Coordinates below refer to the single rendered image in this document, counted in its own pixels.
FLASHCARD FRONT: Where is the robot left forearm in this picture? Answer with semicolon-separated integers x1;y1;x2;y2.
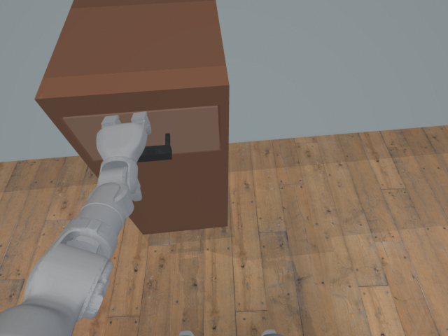
24;156;138;301

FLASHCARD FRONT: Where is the left robot upper arm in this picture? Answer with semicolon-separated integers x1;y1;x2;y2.
0;243;113;336

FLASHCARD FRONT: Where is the cabinet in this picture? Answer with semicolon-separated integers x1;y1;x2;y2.
35;0;230;235

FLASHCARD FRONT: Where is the drawer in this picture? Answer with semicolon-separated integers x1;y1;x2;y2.
63;106;220;160

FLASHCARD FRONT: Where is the robot left hand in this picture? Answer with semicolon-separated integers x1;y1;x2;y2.
96;111;151;201

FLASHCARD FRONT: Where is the handle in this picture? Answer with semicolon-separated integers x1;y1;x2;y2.
138;133;172;162

